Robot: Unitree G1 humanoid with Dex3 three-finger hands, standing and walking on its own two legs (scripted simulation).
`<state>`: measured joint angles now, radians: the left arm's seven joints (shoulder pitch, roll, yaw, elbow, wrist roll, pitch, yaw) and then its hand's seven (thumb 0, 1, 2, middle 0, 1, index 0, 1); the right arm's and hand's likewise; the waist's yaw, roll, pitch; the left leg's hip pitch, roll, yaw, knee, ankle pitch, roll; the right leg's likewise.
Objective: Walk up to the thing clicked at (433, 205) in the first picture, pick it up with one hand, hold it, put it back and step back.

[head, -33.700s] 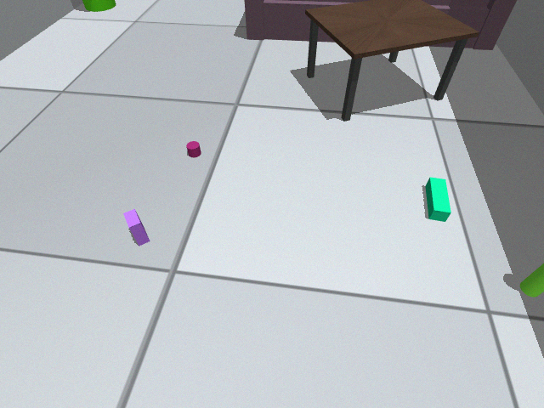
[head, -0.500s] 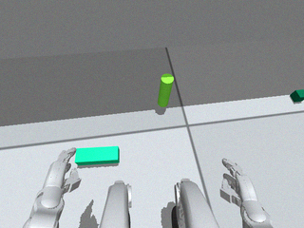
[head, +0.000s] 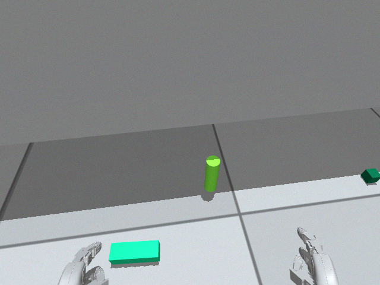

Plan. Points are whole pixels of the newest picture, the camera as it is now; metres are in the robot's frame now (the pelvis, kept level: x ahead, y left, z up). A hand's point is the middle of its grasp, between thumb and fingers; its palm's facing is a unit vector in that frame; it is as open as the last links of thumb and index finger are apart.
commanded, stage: home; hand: left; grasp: from above
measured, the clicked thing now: (135, 252) +0.42 +0.26 -0.68
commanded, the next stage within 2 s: stand in 1.92 s
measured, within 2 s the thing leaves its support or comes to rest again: neither
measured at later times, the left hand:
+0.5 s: hand out of the picture +0.16 +0.18 -0.04, palm faces +0.05 -0.98 -0.19, open 7.4 cm
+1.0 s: hand out of the picture +0.16 +0.17 -0.04, palm faces +0.05 -0.98 -0.19, open 7.4 cm
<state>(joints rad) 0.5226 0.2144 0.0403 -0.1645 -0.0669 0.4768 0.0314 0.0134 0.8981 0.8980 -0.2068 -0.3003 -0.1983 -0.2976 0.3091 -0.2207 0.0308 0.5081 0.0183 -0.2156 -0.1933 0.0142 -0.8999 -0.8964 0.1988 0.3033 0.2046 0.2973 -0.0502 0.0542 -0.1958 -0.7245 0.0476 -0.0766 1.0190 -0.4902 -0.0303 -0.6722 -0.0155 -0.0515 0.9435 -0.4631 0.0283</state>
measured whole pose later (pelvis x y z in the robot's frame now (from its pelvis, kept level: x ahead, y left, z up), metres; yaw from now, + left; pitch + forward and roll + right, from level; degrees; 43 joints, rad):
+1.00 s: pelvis +0.00 +0.00 +0.00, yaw +0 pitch +10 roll -3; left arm 0.50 0.22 0.03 -0.12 -0.06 0.46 0.01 0.02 0.90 0.90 -0.21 -0.30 -0.20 -0.30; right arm 0.29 -0.22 0.03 0.54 0.01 -0.25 -0.19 0.02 -0.90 -0.90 0.20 0.30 0.21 0.30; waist -0.04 0.04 -0.16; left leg -0.69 0.05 -0.08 1.01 -0.48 -0.04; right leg -0.65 -0.01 -0.05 0.94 -0.46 0.02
